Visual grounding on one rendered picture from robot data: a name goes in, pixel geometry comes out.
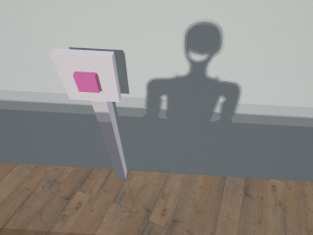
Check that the panel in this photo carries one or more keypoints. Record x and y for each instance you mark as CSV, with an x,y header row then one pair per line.
x,y
66,62

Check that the button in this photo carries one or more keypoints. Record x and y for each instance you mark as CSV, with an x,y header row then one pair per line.
x,y
87,81

